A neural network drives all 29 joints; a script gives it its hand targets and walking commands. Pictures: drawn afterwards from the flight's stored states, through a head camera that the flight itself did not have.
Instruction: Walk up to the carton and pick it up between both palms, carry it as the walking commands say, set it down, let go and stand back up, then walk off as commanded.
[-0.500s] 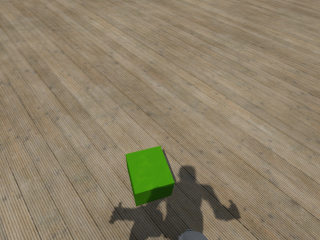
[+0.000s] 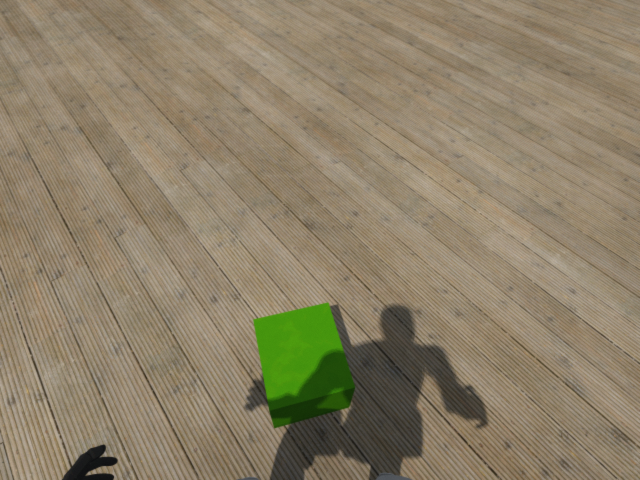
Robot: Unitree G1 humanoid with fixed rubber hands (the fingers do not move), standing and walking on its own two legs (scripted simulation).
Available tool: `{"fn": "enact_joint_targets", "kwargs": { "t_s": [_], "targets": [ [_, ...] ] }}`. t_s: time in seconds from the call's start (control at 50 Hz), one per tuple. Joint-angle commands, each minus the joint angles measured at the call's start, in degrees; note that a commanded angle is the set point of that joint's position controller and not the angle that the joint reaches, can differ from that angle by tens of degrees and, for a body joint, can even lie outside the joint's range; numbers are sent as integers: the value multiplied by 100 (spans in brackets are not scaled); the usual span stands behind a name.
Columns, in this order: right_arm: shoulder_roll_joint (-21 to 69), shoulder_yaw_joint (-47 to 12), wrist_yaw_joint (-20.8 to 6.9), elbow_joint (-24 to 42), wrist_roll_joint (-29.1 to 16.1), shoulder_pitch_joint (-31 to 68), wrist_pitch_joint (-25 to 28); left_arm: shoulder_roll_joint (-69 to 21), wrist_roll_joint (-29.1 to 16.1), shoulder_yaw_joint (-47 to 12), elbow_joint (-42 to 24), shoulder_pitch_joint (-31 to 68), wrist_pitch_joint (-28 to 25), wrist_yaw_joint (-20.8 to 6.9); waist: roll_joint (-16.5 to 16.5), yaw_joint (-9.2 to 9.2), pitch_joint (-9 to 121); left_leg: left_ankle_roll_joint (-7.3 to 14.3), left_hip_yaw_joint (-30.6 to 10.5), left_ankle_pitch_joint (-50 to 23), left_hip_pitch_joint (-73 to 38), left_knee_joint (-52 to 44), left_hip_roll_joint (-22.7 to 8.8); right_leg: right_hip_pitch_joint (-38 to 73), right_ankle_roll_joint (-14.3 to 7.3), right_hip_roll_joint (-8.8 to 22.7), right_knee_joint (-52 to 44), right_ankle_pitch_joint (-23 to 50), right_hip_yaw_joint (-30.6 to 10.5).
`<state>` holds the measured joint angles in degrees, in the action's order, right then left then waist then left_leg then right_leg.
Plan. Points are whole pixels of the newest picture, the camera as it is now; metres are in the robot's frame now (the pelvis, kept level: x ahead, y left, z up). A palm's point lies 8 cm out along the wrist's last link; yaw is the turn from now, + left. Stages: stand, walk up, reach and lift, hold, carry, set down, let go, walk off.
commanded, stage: walk up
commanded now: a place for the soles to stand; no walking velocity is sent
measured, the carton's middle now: (301, 364) +0.50 +0.05 -0.64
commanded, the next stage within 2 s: none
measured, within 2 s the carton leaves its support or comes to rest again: neither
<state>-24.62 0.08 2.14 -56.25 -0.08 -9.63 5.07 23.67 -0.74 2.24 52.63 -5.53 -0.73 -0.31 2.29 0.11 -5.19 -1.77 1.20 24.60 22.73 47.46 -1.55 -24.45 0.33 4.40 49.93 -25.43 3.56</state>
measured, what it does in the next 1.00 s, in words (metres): stands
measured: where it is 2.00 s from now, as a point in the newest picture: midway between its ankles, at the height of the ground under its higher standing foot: outside the picture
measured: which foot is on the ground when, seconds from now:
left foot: down 0.00-1.00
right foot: down 0.00-1.00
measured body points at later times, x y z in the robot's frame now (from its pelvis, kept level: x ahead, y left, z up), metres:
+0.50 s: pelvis -0.02 +0.01 +0.02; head -0.02 +0.03 +0.47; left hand +0.08 +0.33 -0.11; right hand +0.10 -0.31 -0.08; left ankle +0.00 +0.14 -0.70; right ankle +0.01 -0.12 -0.70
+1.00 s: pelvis -0.01 +0.01 +0.04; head +0.00 +0.02 +0.49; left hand +0.05 +0.32 -0.10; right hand +0.11 -0.30 -0.08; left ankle +0.00 +0.14 -0.70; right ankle +0.01 -0.12 -0.70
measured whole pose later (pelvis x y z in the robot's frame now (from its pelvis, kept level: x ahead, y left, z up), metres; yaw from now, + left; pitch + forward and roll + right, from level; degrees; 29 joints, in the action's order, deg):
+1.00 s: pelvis -0.01 +0.01 +0.04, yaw +4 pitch -2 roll +0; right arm -21.3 -0.4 0.4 -64.8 0.7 -4.6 2.6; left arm 21.5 0.3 1.4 63.7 -4.5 0.0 -1.4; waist 1.3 -1.0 -3.3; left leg -1.2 -1.1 12.2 12.8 26.8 -1.1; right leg -11.5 0.6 3.2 26.5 -13.0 6.4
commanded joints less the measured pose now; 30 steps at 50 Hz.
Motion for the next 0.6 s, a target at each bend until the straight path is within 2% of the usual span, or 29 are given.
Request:
{"fn": "enact_joint_targets", "kwargs": {
  "t_s": [0.0,0.02,0.04,0.06,0.08,0.1,0.12,0.14,0.16,0.18,0.2,0.22,0.24,0.26,0.28,0.3,0.32,0.34,0.36,0.38,0.4,0.42,0.44,0.46,0.5,0.52,0.54,0.56,0.58],
  "targets": [
    [-1239,269,70,158,-95,98,6,1376,8,352,-35,-95,-79,133,261,-180,1298,655,-408,-3492,-306,-37,-431,1197,-607,559,-928,3805,-642],
    [-1193,267,73,118,-54,-40,-21,1424,30,308,-72,60,-46,119,293,-76,1432,593,-200,-2956,-284,-142,-358,1270,-725,635,-955,3559,-670],
    [-1266,276,75,46,-57,-117,-29,1433,7,316,-84,141,-23,108,264,-83,1429,525,-230,-2735,-201,-194,-298,1280,-836,789,-1045,2999,-849],
    [-1344,314,64,-43,-18,-29,-47,1372,27,294,-91,220,-5,93,6,-60,1332,517,-202,-2586,-256,-246,-258,1083,-873,853,-1182,2565,-892],
    [-1277,330,75,-57,-36,-60,-54,1335,51,284,-64,459,16,94,268,37,1149,621,-447,-2697,-318,-389,-337,905,-723,722,-1186,2288,-688],
    [-1259,334,63,-45,-1,-58,-34,1250,47,234,-87,602,9,81,108,100,1145,650,-482,-2839,-622,-585,-403,615,-617,642,-1115,2138,-533],
    [-1327,286,54,-48,-8,129,-28,1177,9,237,26,529,6,88,-245,-10,1163,648,-582,-3267,-681,-639,-494,612,-490,469,-1095,2165,-424],
    [-1310,297,34,-97,-11,156,-36,1124,10,221,19,450,-9,79,-69,-67,1325,714,-582,-3010,-753,-679,-508,731,-474,469,-1167,2063,-466],
    [-1277,272,43,-78,-14,348,-52,1142,15,236,89,428,-19,78,-2,-136,1372,666,-600,-3097,-681,-629,-477,928,-457,480,-1302,2171,-428],
    [-1230,285,27,-112,7,339,-55,1165,19,277,138,449,-16,95,1,-120,1377,545,-375,-3076,-721,-518,-393,995,-477,566,-1464,2218,-456],
    [-1206,319,30,-153,38,238,-84,1243,19,259,55,626,-24,81,0,-16,1387,499,-345,-2836,-664,-596,-384,1005,-591,718,-1444,1995,-602],
    [-1224,272,53,-135,34,330,-76,1300,51,269,92,699,4,69,-50,-3,1030,566,-574,-2734,-505,-704,-377,807,-504,578,-1477,1730,-556],
    [-1181,246,38,-135,40,366,-85,1240,54,237,138,795,4,56,-99,46,970,625,-642,-2683,-532,-894,-440,781,-502,583,-1566,1598,-498],
    [-1320,262,29,-179,49,463,-96,1193,46,222,175,851,16,32,-133,12,933,667,-785,-2257,-397,-1148,-486,854,-425,482,-1643,1241,-486],
    [-1303,240,15,-178,41,519,-85,1161,89,210,190,845,17,25,-87,7,962,743,-874,-2308,-433,-1293,-576,959,-389,463,-1632,1228,-437],
    [-1321,256,16,-204,55,599,-88,1135,52,198,290,873,42,17,-283,-28,717,714,-986,-2032,-272,-1476,-588,879,-397,389,-1726,864,-427],
    [-1319,214,10,-230,67,687,-81,1046,44,163,362,736,27,3,-430,-136,779,649,-896,-1886,-287,-1554,-565,1030,-403,367,-1834,936,-486],
    [-1230,213,1,-257,94,746,-102,1102,87,152,384,838,29,1,-282,-103,636,628,-825,-1672,-100,-1608,-504,1119,-410,397,-1972,740,-474],
    [-1274,224,-13,-269,57,703,-112,1086,87,200,374,793,24,-8,-267,-103,727,618,-873,-1531,-160,-1659,-495,1178,-390,469,-2021,610,-550],
    [-1217,208,-21,-305,72,770,-108,1194,90,201,416,865,13,-15,-376,-46,696,576,-880,-1358,-227,-1767,-463,1131,-402,534,-2178,406,-574],
    [-1232,180,-31,-297,63,803,-127,1197,73,208,471,873,36,-32,-326,-118,448,575,-962,-1173,-52,-1958,-474,1074,-387,422,-2242,116,-558],
    [-1150,182,-47,-319,84,833,-116,1134,104,172,465,823,44,-48,-515,-50,401,586,-990,-842,-123,-2116,-530,1016,-388,431,-2326,-80,-518],
    [-1235,225,-43,-372,108,806,-137,1236,100,230,530,840,51,-55,-480,-91,491,564,-965,-801,-217,-2207,-508,1147,-387,363,-2356,-42,-490],
    [-1270,232,-65,-422,121,731,-134,1177,128,192,546,905,52,-79,-514,-8,572,542,-1008,-613,-145,-2302,-502,1194,-371,382,-2409,-88,-465],
    [-1142,235,-82,-402,128,859,-161,1111,133,249,585,726,56,-86,-523,-87,347,511,-1013,-104,-30,-2379,-451,1061,-355,373,-2597,-371,-481],
    [-1136,229,-79,-460,120,828,-164,1156,139,218,555,720,48,-106,-323,-91,418,530,-1032,140,-34,-2481,-469,1142,-321,356,-2665,-443,-541],
    [-1158,209,-86,-464,100,804,-163,1063,144,212,607,724,55,-123,-253,-70,374,458,-1042,206,3,-2513,-473,1120,-343,363,-2756,-423,-535],
    [-1097,208,-96,-471,122,819,-160,998,121,177,628,804,52,-127,-480,-29,247,435,-1023,291,-26,-2676,-456,1038,-339,442,-2811,-589,-515],
    [-1168,231,-106,-486,117,794,-159,1036,143,186,653,756,38,-131,-353,-19,365,430,-1024,237,-126,-2664,-470,1070,-304,423,-2834,-464,-564]
  ]
}}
